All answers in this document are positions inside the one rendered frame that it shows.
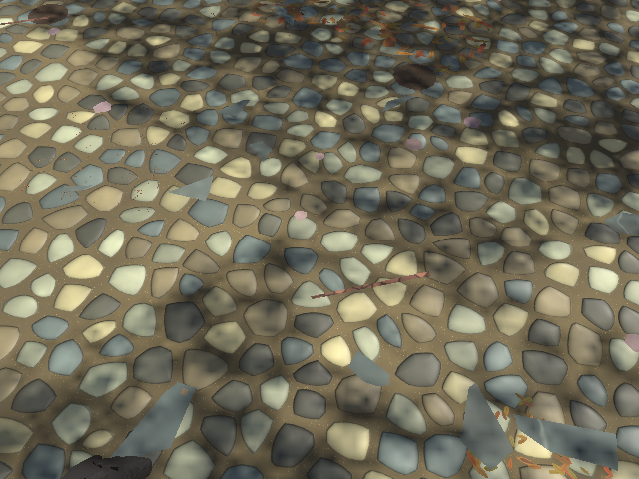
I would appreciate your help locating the robot left hand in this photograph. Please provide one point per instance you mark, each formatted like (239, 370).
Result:
(128, 467)

